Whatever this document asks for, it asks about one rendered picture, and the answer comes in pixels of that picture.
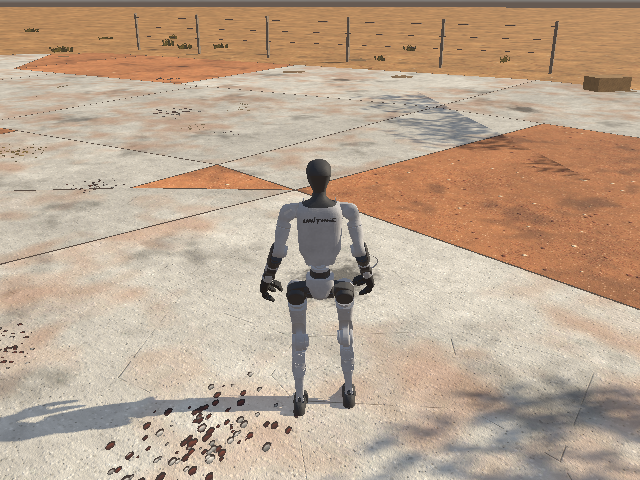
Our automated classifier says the robot left forearm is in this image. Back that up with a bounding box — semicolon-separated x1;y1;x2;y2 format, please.
262;243;282;283

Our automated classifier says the robot left hand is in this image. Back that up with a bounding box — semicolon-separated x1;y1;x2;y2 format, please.
260;279;283;302

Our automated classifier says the robot right foot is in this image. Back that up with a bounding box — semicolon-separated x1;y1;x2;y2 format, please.
342;383;356;409

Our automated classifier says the robot right upper arm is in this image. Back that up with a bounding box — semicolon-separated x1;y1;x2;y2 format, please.
340;202;366;257

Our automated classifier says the robot right forearm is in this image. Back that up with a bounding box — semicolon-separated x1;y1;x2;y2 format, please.
355;242;373;279

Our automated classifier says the humanoid robot head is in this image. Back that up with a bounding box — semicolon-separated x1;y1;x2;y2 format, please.
302;159;337;208

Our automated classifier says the robot left upper arm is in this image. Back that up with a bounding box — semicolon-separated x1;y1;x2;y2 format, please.
272;203;298;258

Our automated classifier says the robot right hand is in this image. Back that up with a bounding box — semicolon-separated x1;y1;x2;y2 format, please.
352;275;375;295

